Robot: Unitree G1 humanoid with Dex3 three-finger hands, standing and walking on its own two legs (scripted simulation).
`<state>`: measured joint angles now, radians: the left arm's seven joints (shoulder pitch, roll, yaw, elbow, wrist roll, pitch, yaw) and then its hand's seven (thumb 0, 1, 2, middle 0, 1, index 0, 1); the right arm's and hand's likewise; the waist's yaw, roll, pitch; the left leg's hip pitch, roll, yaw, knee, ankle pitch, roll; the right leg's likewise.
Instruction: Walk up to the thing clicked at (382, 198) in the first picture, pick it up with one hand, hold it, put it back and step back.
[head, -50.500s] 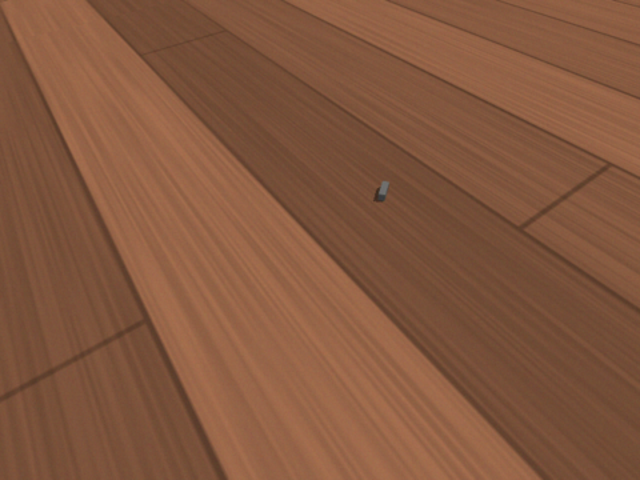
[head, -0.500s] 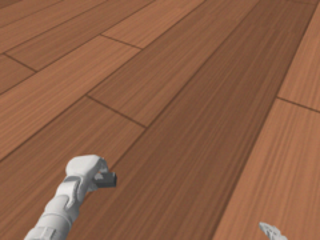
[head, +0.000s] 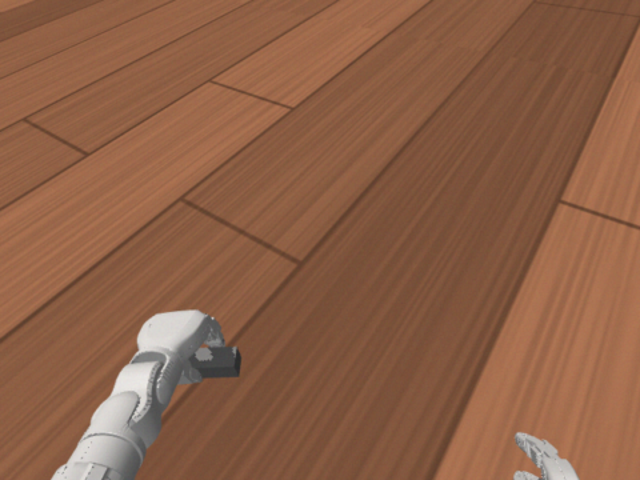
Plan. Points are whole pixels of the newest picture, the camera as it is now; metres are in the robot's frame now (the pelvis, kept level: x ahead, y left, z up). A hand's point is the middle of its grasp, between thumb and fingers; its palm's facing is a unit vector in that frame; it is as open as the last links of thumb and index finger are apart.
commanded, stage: hold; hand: left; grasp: from above
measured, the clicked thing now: (206, 362) +0.31 +0.21 -0.08
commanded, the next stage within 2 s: crouch in 1.14 s
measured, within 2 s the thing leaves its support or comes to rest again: neither
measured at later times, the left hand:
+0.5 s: hand (183, 362) +0.29 +0.22 -0.03, palm faces -0.44 -0.05 -0.89, open 6.4 cm
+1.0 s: hand (181, 358) +0.30 +0.22 -0.02, palm faces -0.44 -0.05 -0.89, open 6.4 cm
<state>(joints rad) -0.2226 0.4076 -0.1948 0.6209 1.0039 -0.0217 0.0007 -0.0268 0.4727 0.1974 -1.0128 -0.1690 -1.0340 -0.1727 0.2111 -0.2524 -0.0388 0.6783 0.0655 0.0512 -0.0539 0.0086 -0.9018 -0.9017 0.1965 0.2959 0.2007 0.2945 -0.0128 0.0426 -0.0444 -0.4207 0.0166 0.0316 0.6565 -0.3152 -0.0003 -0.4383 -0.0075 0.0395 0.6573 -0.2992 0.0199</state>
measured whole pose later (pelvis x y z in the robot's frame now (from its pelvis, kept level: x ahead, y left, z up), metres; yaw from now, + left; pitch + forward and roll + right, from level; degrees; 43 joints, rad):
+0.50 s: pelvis +0.00 +0.00 +0.01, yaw +0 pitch +2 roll +0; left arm -0.20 0.41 -0.20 0.56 0.99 -0.02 -0.05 -0.03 0.48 0.19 -1.01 -0.17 -1.04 -0.17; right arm 0.19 -0.25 -0.03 0.66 0.08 0.06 -0.06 0.01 -0.90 -0.90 0.20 0.30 0.20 0.29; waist 0.00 0.05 -0.02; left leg -0.33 0.01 0.03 0.57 -0.28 0.00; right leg -0.36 -0.01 0.04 0.58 -0.27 0.02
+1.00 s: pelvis +0.01 +0.00 +0.01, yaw +0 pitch +2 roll +0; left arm -0.20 0.42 -0.20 0.57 0.99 -0.03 -0.04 -0.03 0.47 0.19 -1.03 -0.14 -1.05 -0.15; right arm 0.18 -0.25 -0.03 0.67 0.08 0.08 -0.07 0.01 -0.90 -0.90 0.20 0.30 0.20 0.29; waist 0.01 0.05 -0.01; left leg -0.29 0.01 0.03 0.52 -0.26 0.00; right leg -0.31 -0.01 0.04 0.54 -0.26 0.02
